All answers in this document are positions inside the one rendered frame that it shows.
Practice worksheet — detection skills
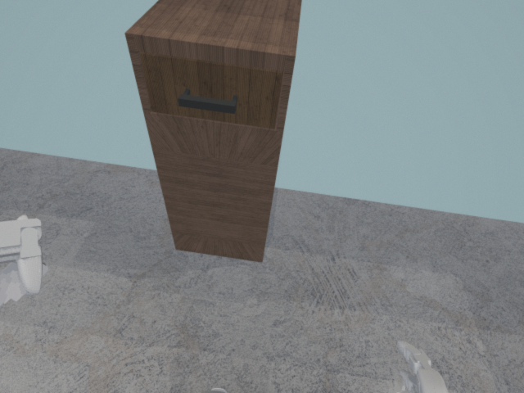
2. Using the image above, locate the robot left hand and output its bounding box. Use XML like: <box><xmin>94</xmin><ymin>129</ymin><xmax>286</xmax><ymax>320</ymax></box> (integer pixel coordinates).
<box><xmin>0</xmin><ymin>215</ymin><xmax>48</xmax><ymax>308</ymax></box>

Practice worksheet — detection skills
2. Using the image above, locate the cabinet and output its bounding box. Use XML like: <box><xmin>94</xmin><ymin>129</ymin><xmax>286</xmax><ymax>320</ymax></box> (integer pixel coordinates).
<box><xmin>125</xmin><ymin>0</ymin><xmax>302</xmax><ymax>262</ymax></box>

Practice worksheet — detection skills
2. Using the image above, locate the drawer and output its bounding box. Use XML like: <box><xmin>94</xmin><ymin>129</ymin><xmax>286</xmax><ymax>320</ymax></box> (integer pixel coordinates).
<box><xmin>140</xmin><ymin>52</ymin><xmax>283</xmax><ymax>129</ymax></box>

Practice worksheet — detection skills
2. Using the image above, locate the robot right hand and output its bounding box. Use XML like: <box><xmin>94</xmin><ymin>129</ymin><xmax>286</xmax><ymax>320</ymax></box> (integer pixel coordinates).
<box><xmin>388</xmin><ymin>340</ymin><xmax>449</xmax><ymax>393</ymax></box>

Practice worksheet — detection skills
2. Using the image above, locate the handle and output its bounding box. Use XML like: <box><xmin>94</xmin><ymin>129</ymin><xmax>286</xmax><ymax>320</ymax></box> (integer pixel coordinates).
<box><xmin>178</xmin><ymin>88</ymin><xmax>237</xmax><ymax>114</ymax></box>

